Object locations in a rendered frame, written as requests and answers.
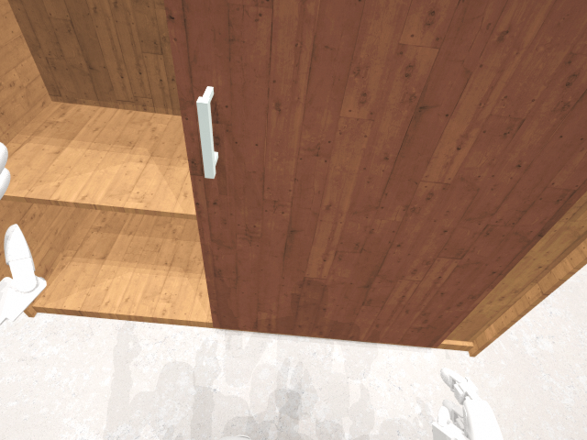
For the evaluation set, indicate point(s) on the handle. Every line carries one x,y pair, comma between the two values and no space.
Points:
206,133

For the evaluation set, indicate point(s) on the wardrobe door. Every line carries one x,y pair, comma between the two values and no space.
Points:
382,164
545,255

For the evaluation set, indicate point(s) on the robot right hand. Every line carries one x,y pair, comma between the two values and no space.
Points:
476,421

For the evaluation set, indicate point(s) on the robot left hand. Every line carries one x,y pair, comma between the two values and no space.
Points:
18,293

